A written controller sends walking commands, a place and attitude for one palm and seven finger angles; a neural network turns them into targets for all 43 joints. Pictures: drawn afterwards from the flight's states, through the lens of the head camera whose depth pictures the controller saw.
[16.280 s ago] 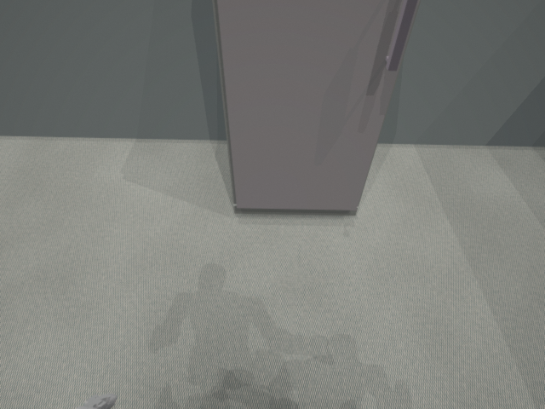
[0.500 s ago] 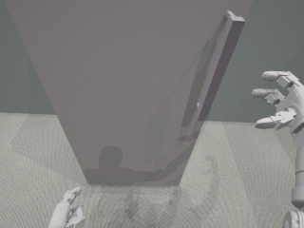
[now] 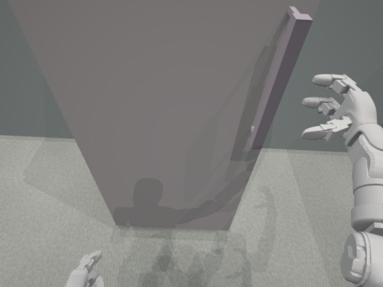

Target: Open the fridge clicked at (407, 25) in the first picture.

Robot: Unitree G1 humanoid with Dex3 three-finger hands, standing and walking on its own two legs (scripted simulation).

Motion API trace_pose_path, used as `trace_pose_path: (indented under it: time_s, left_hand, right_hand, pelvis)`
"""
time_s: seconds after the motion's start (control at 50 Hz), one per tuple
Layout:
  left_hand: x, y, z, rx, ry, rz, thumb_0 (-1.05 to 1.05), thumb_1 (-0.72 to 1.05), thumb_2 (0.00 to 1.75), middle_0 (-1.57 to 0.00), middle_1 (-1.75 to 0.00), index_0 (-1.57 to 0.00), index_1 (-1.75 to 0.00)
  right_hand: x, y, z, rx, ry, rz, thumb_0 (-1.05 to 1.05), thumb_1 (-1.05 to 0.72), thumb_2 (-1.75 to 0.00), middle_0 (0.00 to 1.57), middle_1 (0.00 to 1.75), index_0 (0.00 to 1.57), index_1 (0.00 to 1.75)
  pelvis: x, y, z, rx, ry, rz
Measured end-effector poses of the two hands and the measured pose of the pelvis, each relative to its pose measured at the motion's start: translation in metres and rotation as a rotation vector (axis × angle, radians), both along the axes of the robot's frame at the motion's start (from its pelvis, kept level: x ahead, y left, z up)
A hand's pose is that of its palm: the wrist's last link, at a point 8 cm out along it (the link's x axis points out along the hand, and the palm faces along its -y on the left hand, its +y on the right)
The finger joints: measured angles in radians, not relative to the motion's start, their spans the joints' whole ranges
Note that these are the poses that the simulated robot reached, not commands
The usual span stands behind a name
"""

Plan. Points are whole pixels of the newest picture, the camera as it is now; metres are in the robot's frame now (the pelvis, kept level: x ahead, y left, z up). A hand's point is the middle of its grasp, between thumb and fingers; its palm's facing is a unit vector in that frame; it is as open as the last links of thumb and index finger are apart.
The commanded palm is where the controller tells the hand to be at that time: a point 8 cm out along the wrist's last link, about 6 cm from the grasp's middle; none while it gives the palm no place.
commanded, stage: move the hooked fingers beside the handle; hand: right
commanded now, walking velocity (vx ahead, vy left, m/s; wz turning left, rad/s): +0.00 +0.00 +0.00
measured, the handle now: (270, 89) +0.49 -0.13 +0.19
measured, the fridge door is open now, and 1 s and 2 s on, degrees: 0 0 0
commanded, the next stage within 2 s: none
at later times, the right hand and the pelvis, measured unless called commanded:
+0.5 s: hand (311, 107) +0.42 -0.19 +0.20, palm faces +0.00 +1.00 -0.01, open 14.0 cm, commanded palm +0.40 -0.24 +0.20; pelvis +0.00 +0.00 +0.00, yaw +1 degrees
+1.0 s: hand (313, 103) +0.43 -0.19 +0.20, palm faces -0.01 +1.00 -0.01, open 14.0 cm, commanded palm +0.41 -0.24 +0.19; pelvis +0.00 +0.01 +0.00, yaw +0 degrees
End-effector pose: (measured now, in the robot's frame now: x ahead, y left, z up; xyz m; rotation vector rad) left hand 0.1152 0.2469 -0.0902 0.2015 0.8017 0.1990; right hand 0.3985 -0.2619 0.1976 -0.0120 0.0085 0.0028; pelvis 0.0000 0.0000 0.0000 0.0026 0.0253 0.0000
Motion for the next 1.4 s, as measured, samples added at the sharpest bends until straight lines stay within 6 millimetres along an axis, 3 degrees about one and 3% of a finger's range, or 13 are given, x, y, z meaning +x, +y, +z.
trace_pose_path:
  time_s: [0.22,0.36,0.48,0.58,0.76,0.98,1.22,1.4]
  left_hand:
    - [-0.029,0.005,-0.008,0.003,0.070,0.044,0.02,0.90,0.89,-0.20,-0.30,-0.20,-0.30]
    - [-0.034,0.006,-0.009,-0.020,0.075,0.064,0.02,0.90,0.89,-0.20,-0.30,-0.20,-0.30]
    - [-0.025,0.007,-0.006,-0.008,0.066,0.038,0.02,0.90,0.89,-0.20,-0.30,-0.20,-0.30]
    - [-0.011,0.009,-0.003,-0.001,0.034,0.017,0.02,0.90,0.89,-0.20,-0.30,-0.20,-0.30]
    - [0.002,0.010,0.001,-0.005,-0.006,0.004,0.01,0.90,0.89,-0.20,-0.30,-0.20,-0.30]
    - [-0.016,0.013,-0.003,0.003,0.044,0.026,0.01,0.90,0.89,-0.20,-0.30,-0.20,-0.30]
    - [-0.034,0.011,-0.007,0.012,0.098,0.052,0.02,0.90,0.89,-0.20,-0.30,-0.20,-0.30]
    - [-0.039,0.009,-0.006,0.014,0.115,0.071,0.01,0.90,0.89,-0.20,-0.30,-0.20,-0.30]
  right_hand:
    - [0.022,0.029,0.008,0.028,-0.049,0.043,-0.01,0.50,-0.30,0.30,1.20,0.30,1.20]
    - [0.017,0.024,-0.008,0.002,-0.005,0.003,-0.01,0.50,-0.30,0.30,1.20,0.30,1.20]
    - [0.005,0.019,0.000,-0.003,-0.062,-0.002,-0.01,0.50,-0.30,0.30,1.20,0.30,1.20]
    - [0.006,0.019,0.010,0.001,-0.049,0.006,-0.01,0.50,-0.30,0.30,1.20,0.30,1.20]
    - [0.007,0.031,-0.005,0.027,0.000,0.023,-0.01,0.50,-0.30,0.30,1.20,0.30,1.20]
    - [0.012,0.014,0.007,0.000,-0.034,0.002,-0.01,0.50,-0.30,0.30,1.20,0.30,1.20]
    - [0.025,0.023,-0.012,0.035,-0.004,0.027,-0.01,0.50,-0.30,0.30,1.20,0.30,1.20]
    - [0.034,0.003,-0.006,0.002,-0.013,-0.001,-0.01,0.50,-0.30,0.30,1.20,0.30,1.20]
  pelvis:
    - [0.002,-0.005,0.000,-0.002,0.016,0.014]
    - [0.003,-0.002,0.001,-0.004,0.014,0.031]
    - [0.002,0.001,0.001,-0.001,0.000,0.020]
    - [0.000,0.004,0.001,0.000,0.000,0.007]
    - [-0.002,0.006,0.000,-0.003,0.008,0.008]
    - [-0.002,0.006,0.001,0.000,0.009,0.009]
    - [0.000,0.000,0.000,0.001,0.029,0.016]
    - [0.005,-0.003,0.000,0.004,0.042,0.026]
